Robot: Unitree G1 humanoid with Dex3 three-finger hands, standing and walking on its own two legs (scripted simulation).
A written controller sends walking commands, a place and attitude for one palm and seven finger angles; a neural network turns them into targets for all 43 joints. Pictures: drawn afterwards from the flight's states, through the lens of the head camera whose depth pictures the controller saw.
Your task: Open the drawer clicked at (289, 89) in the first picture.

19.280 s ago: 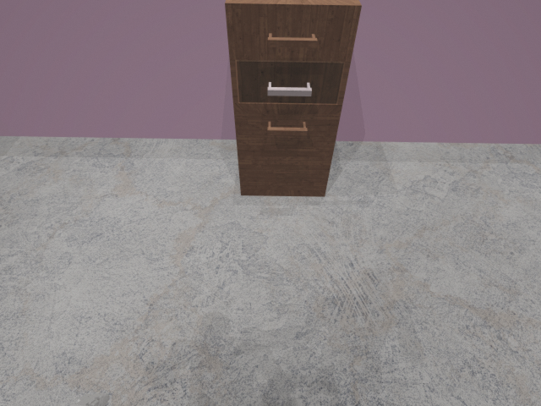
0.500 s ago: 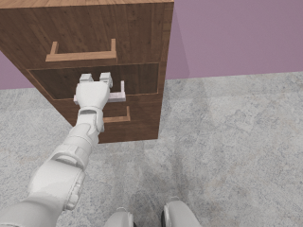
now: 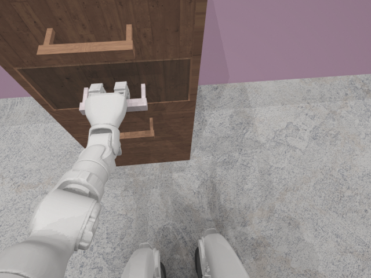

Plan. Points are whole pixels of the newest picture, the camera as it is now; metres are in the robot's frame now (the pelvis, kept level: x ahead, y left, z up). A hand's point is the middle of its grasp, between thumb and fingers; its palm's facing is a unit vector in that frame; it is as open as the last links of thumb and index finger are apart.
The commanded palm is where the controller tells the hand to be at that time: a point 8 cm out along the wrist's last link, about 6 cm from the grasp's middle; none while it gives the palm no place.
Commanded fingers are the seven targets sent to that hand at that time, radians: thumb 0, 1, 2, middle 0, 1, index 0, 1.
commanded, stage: lower the fingers behind the handle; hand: left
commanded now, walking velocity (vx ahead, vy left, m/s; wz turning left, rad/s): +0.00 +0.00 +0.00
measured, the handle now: (114, 98) +0.55 +0.13 -0.04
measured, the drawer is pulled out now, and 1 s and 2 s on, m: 0.00 0.00 0.03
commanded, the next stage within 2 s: close the thumb around the handle in 0.66 s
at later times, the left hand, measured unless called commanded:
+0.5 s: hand (117, 121) +0.50 +0.12 -0.06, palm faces -0.06 -0.01 -1.00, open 13.8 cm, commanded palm +0.47 +0.13 -0.01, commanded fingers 0.00 -0.50 0.30 -0.30 -1.20 -0.30 -1.20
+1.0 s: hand (119, 121) +0.49 +0.12 -0.06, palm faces -0.05 -0.01 -1.00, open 12.2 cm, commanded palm +0.47 +0.12 -0.01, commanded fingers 0.00 0.23 0.61 -0.35 -1.28 -0.35 -1.28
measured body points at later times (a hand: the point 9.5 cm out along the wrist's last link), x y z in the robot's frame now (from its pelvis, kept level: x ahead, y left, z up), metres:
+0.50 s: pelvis +0.00 +0.00 -0.01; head +0.16 -0.02 +0.41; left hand +0.49 +0.12 -0.01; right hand +0.02 -0.26 -0.16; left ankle +0.00 +0.10 -0.63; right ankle +0.04 -0.10 -0.63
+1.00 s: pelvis +0.00 +0.00 -0.01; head +0.16 -0.02 +0.41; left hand +0.49 +0.12 -0.01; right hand +0.02 -0.27 -0.16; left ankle +0.00 +0.10 -0.63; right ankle +0.04 -0.10 -0.63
